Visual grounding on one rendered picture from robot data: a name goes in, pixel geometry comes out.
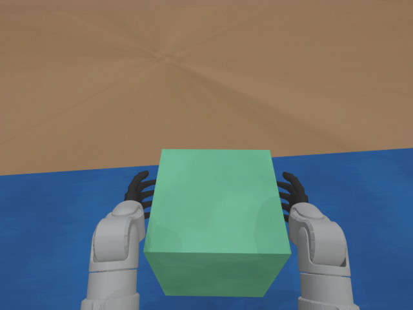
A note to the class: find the right robot forearm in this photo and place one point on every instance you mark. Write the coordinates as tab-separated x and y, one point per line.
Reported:
323	257

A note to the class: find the robot left hand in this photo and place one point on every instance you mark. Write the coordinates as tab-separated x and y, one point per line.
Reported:
134	191

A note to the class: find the carton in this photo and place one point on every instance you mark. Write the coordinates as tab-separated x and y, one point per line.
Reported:
216	225

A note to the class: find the robot right hand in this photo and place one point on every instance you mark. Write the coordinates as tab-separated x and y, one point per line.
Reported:
296	190

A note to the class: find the left robot forearm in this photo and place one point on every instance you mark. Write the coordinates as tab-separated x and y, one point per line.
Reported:
114	251

